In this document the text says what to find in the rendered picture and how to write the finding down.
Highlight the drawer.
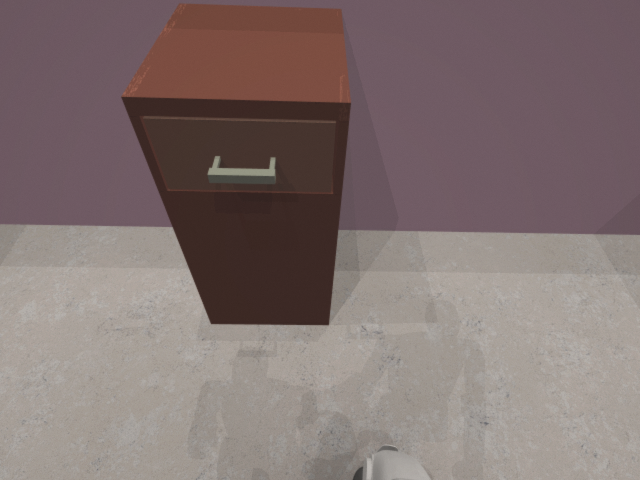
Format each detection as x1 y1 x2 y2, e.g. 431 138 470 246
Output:
143 116 336 192

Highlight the cabinet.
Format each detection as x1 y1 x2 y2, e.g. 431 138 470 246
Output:
121 3 351 325

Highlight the robot right shin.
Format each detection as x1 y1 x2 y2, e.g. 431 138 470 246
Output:
374 445 398 455

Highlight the handle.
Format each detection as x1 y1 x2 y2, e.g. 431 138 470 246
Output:
207 156 276 184

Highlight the robot right thigh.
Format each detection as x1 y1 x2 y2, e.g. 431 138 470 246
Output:
362 450 431 480

